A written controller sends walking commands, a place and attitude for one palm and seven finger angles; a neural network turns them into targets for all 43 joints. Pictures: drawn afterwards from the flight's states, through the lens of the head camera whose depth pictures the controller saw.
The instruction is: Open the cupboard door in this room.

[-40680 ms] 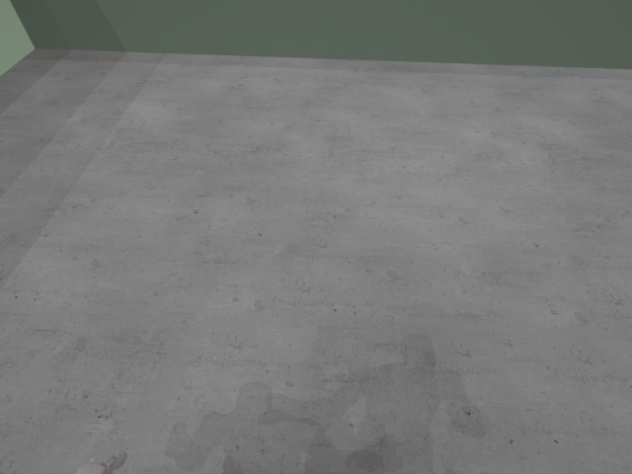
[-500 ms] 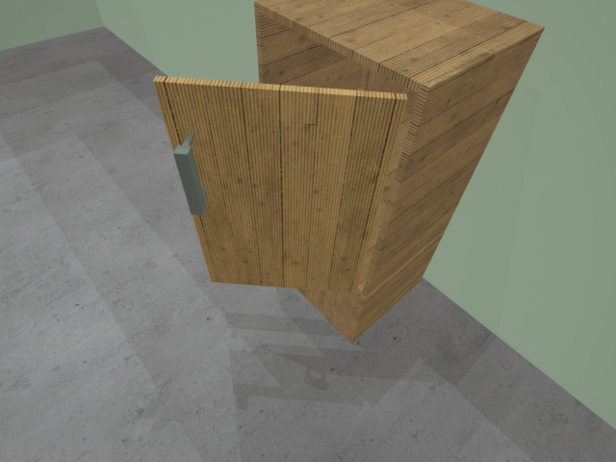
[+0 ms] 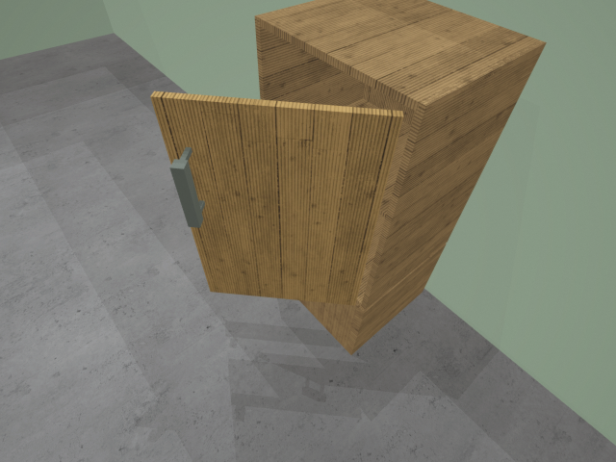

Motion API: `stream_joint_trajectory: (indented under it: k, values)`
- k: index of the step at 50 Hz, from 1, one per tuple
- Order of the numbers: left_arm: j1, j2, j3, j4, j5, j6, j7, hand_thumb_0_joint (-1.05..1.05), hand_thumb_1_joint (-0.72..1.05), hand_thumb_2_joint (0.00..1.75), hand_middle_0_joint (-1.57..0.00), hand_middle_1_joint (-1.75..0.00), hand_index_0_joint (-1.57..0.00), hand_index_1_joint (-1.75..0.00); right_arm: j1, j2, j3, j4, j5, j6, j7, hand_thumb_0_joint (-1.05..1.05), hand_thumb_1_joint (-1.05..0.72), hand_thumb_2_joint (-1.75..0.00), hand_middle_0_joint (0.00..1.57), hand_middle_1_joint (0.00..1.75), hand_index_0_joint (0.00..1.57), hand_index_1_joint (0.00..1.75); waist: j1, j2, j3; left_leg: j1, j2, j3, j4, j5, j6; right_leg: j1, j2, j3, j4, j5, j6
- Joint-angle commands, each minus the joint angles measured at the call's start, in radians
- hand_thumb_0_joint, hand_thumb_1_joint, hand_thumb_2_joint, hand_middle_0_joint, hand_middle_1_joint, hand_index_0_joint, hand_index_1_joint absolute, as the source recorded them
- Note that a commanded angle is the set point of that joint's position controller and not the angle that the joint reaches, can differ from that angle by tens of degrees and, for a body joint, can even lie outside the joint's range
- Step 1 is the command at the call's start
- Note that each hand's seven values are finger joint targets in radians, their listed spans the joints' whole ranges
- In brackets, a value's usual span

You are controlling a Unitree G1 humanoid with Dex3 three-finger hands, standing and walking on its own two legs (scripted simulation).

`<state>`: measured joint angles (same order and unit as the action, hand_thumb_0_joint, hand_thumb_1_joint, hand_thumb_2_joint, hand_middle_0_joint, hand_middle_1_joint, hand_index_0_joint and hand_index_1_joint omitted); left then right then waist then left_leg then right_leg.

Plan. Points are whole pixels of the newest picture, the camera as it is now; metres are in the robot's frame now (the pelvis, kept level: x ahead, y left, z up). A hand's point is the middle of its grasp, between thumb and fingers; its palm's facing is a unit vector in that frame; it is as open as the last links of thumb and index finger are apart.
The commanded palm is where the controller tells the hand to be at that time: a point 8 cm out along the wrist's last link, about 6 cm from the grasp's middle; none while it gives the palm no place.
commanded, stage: come to a stop and stand still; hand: left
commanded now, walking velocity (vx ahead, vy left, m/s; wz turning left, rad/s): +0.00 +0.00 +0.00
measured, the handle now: (191, 188) +0.57 +0.26 -0.01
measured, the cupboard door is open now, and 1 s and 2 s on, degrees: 44 44 44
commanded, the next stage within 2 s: look again from close up in 0.38 s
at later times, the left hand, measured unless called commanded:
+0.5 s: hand out of the picture +0.02 +0.18 -0.18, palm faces +0.04 -0.98 -0.19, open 7.3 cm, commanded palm none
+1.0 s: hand out of the picture +0.01 +0.21 -0.18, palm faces +0.00 -0.98 -0.22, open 7.4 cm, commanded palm none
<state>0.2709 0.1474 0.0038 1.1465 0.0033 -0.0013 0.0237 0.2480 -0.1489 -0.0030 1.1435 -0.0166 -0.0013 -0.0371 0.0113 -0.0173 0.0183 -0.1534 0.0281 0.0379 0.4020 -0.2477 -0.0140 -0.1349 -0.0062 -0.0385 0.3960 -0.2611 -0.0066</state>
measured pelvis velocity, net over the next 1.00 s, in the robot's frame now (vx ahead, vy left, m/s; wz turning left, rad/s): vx -0.01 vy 0.03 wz -0.02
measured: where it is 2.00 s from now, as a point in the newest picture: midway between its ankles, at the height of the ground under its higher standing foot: outside the picture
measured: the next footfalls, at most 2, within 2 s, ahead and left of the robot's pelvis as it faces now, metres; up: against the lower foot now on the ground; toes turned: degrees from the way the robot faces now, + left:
none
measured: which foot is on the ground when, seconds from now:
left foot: down 0.00-1.00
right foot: down 0.00-1.00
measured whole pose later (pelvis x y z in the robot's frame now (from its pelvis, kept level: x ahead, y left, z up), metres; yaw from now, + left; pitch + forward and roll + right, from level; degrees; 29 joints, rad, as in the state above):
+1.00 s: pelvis -0.01 +0.03 -0.01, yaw -1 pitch -1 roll +0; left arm 0.26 0.17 -0.02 1.08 0.01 0.00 0.03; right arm 0.27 -0.18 0.02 1.08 -0.02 -0.02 -0.02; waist 0.01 0.01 0.03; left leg -0.18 -0.02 0.07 0.48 -0.28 0.03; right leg -0.18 -0.05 0.00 0.50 -0.30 0.04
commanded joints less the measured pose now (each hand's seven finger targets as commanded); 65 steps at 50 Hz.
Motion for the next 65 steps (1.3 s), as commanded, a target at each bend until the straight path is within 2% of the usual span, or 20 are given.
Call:
stream_joint_trajectory:
  k: [1, 23, 24, 25, 26, 29, 31, 35, 40, 52, 53, 54, 55, 56, 57, 58, 59, 60, 62, 65]
  values:
    - [0.042, 0.104, 0.018, -0.037, 0.004, -0.016, 0.006, 0.00, 0.90, 0.90, -0.20, -0.30, -0.20, -0.30, 0.061, -0.090, -0.017, -0.022, 0.004, -0.015, -0.006, 0.00, -0.90, -0.90, 0.20, 0.30, 0.20, 0.30, -0.009, 0.003, 0.025, 0.011, 0.074, -0.059, -0.048, 0.208, 0.021, -0.017, -0.102, 0.083, -0.069, 0.245, -0.023]
    - [0.042, 0.108, 0.018, -0.038, 0.003, -0.015, 0.010, 0.00, 0.90, 0.90, -0.20, -0.30, -0.20, -0.30, 0.091, -0.093, -0.015, -0.013, 0.002, -0.020, -0.010, 0.00, -0.90, -0.90, 0.20, 0.30, 0.20, 0.30, -0.006, 0.005, 0.041, 0.012, 0.072, -0.065, -0.058, 0.278, 0.020, 0.017, -0.105, 0.063, -0.061, 0.282, -0.018]
    - [0.124, 0.119, 0.007, -0.020, 0.022, -0.048, 0.058, 0.00, 0.90, 0.90, -0.20, -0.30, -0.20, -0.30, -0.003, -0.124, -0.014, -0.091, 0.015, -0.038, 0.006, 0.00, -0.90, -0.90, 0.20, 0.30, 0.20, 0.30, 0.018, 0.077, 0.066, -0.050, 0.072, -0.014, 0.172, 0.400, 0.004, -0.050, -0.154, 0.123, -0.015, 0.676, 0.000]
    - [0.093, 0.166, 0.017, -0.066, 0.012, -0.053, 0.049, 0.00, 0.90, 0.90, -0.20, -0.30, -0.20, -0.30, 0.057, -0.070, -0.010, -0.114, 0.007, -0.029, 0.012, 0.00, -0.90, -0.90, 0.20, 0.30, 0.20, 0.30, -0.029, 0.071, 0.016, -0.069, 0.047, -0.041, 0.122, 0.106, 0.019, -0.010, -0.176, 0.125, 0.013, 0.578, -0.037]
    - [0.058, 0.164, 0.017, -0.078, 0.013, -0.062, 0.041, 0.00, 0.90, 0.90, -0.20, -0.30, -0.20, -0.30, 0.068, -0.063, -0.008, -0.118, 0.000, -0.030, 0.018, 0.00, -0.90, -0.90, 0.20, 0.30, 0.20, 0.30, -0.025, 0.071, -0.018, -0.068, 0.041, -0.039, 0.094, 0.088, 0.018, 0.002, -0.166, 0.119, 0.046, 0.571, -0.050]
    - [0.060, 0.118, 0.007, -0.098, 0.008, -0.050, 0.031, 0.00, 0.90, 0.90, -0.20, -0.30, -0.20, -0.30, 0.100, -0.115, -0.012, -0.131, 0.001, -0.042, 0.009, 0.00, -0.90, -0.90, 0.20, 0.30, 0.20, 0.30, -0.021, 0.050, -0.102, -0.005, 0.083, -0.075, 0.094, 0.397, 0.046, 0.009, -0.099, 0.062, 0.110, 0.360, -0.039]
    - [0.055, 0.114, 0.005, -0.099, 0.010, -0.038, 0.031, 0.00, 0.90, 0.90, -0.20, -0.30, -0.20, -0.30, 0.099, -0.117, -0.008, -0.133, 0.001, -0.042, 0.003, 0.00, -0.90, -0.90, 0.20, 0.30, 0.20, 0.30, -0.018, 0.082, -0.053, -0.015, 0.092, -0.083, 0.088, 0.464, 0.055, -0.013, -0.082, 0.050, 0.113, 0.266, -0.036]
    - [0.044, 0.113, 0.001, -0.106, 0.009, -0.018, 0.023, 0.00, 0.90, 0.90, -0.20, -0.30, -0.20, -0.30, 0.066, -0.126, -0.009, -0.146, 0.003, -0.030, 0.005, 0.00, -0.90, -0.90, 0.20, 0.30, 0.20, 0.30, -0.011, -0.007, 0.064, -0.072, 0.078, -0.092, 0.021, 0.209, 0.059, -0.079, -0.075, 0.061, 0.070, 0.101, -0.023]
    - [0.037, 0.128, 0.002, -0.113, 0.010, -0.010, 0.018, 0.00, 0.90, 0.90, -0.20, -0.30, -0.20, -0.30, 0.056, -0.135, -0.007, -0.132, 0.003, -0.032, 0.009, 0.00, -0.90, -0.90, 0.20, 0.30, 0.20, 0.30, -0.007, 0.010, 0.074, -0.086, 0.074, -0.102, -0.034, 0.109, 0.065, -0.080, -0.073, 0.064, 0.053, 0.035, -0.015]
    - [0.042, 0.146, 0.003, -0.093, 0.011, -0.015, 0.014, 0.00, 0.90, 0.90, -0.20, -0.30, -0.20, -0.30, 0.048, -0.138, -0.004, -0.091, 0.006, -0.038, 0.009, 0.00, -0.90, -0.90, 0.20, 0.30, 0.20, 0.30, -0.005, 0.007, 0.049, -0.042, 0.071, -0.079, -0.039, 0.148, 0.059, -0.066, -0.092, 0.075, 0.019, 0.101, -0.013]
    - [0.107, 0.135, 0.004, -0.063, 0.023, -0.033, 0.054, 0.00, 0.90, 0.90, -0.20, -0.30, -0.20, -0.30, 0.001, -0.164, -0.010, -0.145, 0.015, -0.038, 0.013, 0.00, -0.90, -0.90, 0.20, 0.30, 0.20, 0.30, 0.007, -0.043, 0.041, -0.071, 0.097, -0.060, 0.154, 0.407, 0.028, -0.077, -0.131, 0.109, 0.034, 0.445, -0.002]
    - [-0.640, 0.400, 0.192, -1.625, -0.170, -0.243, 0.051, 0.00, 0.88, 0.89, -0.20, -0.32, -0.20, -0.32, 0.036, -0.300, -0.045, -0.464, 0.062, -0.187, -0.023, 0.00, -0.90, -0.90, 0.20, 0.30, 0.20, 0.30, -0.098, 0.163, -0.481, 0.215, -0.001, -0.075, 0.052, 0.502, 0.016, -0.023, -0.032, -0.007, 0.129, 0.424, -0.021]
    - [-0.122, 0.311, 0.152, -1.341, -0.087, -0.188, 0.079, 0.00, 0.85, 0.88, -0.20, -0.33, -0.20, -0.33, -0.051, -0.207, -0.014, -0.418, 0.046, -0.280, -0.059, 0.00, -0.90, -0.90, 0.20, 0.30, 0.20, 0.30, 0.005, 0.282, -0.461, 0.301, 0.055, -0.071, 0.036, 0.624, 0.020, -0.109, -0.005, -0.016, 0.205, 0.150, -0.030]
    - [0.129, 0.081, 0.023, -1.173, -0.124, -0.057, 0.099, 0.00, 0.83, 0.87, -0.21, -0.34, -0.21, -0.34, -0.068, -0.154, -0.023, -0.405, 0.066, -0.309, -0.050, 0.00, -0.90, -0.90, 0.20, 0.30, 0.20, 0.30, -0.029, 0.236, -0.278, 0.123, 0.038, -0.069, 0.020, 0.519, -0.014, -0.194, -0.007, -0.054, 0.223, -0.009, -0.011]
    - [0.083, 0.012, 0.021, -1.154, -0.164, -0.061, 0.083, 0.00, 0.81, 0.86, -0.21, -0.36, -0.21, -0.36, -0.025, -0.176, -0.040, -0.381, 0.067, -0.312, -0.048, 0.00, -0.90, -0.90, 0.20, 0.30, 0.20, 0.30, -0.055, 0.128, -0.119, 0.023, 0.028, -0.073, 0.043, 0.400, -0.008, -0.236, -0.007, -0.059, 0.191, 0.002, -0.004]
    - [-0.006, 0.076, 0.072, -1.178, -0.167, -0.112, 0.064, 0.00, 0.78, 0.85, -0.21, -0.37, -0.21, -0.37, -0.060, -0.209, -0.054, -0.438, 0.057, -0.322, -0.042, 0.00, -0.90, -0.90, 0.20, 0.30, 0.20, 0.30, -0.068, 0.096, -0.003, -0.080, 0.007, -0.086, 0.095, 0.232, 0.004, -0.293, -0.007, -0.069, 0.157, 0.006, -0.005]
    - [0.002, 0.131, 0.146, -1.133, -0.165, -0.175, 0.037, 0.00, 0.76, 0.84, -0.21, -0.39, -0.21, -0.39, -0.048, -0.233, -0.065, -0.460, 0.038, -0.320, -0.038, 0.00, -0.90, -0.90, 0.20, 0.30, 0.20, 0.30, -0.077, -0.002, -0.032, -0.161, -0.009, -0.082, 0.150, 0.128, 0.009, -0.331, -0.005, -0.084, 0.159, 0.018, -0.006]
    - [0.099, 0.096, 0.164, -1.033, -0.174, -0.241, -0.005, 0.00, 0.74, 0.83, -0.21, -0.40, -0.21, -0.40, -0.055, -0.225, -0.070, -0.489, 0.025, -0.317, -0.034, 0.00, -0.90, -0.90, 0.20, 0.30, 0.20, 0.30, -0.052, -0.116, -0.029, -0.248, -0.017, -0.075, 0.203, 0.069, 0.011, -0.383, 0.003, -0.098, 0.204, -0.019, -0.004]
    - [0.261, 0.060, 0.199, -0.890, -0.201, -0.385, -0.122, 0.00, 0.69, 0.81, -0.22, -0.43, -0.22, -0.43, -0.090, -0.210, -0.081, -0.552, 0.022, -0.317, -0.008, 0.00, -0.90, -0.90, 0.20, 0.30, 0.20, 0.30, 0.015, -0.168, -0.072, -0.386, -0.033, -0.049, 0.304, 0.012, -0.002, -0.460, 0.012, -0.093, 0.317, -0.079, -0.014]
    - [0.241, 0.118, 0.248, -0.887, -0.251, -0.615, -0.334, 0.00, 0.62, 0.78, -0.22, -0.48, -0.22, -0.48, -0.132, -0.218, -0.099, -0.645, 0.025, -0.327, 0.026, 0.00, -0.90, -0.90, 0.20, 0.30, 0.20, 0.30, 0.044, -0.101, -0.159, -0.570, -0.055, -0.021, 0.476, -0.072, -0.002, -0.554, 0.001, -0.029, 0.459, -0.138, -0.025]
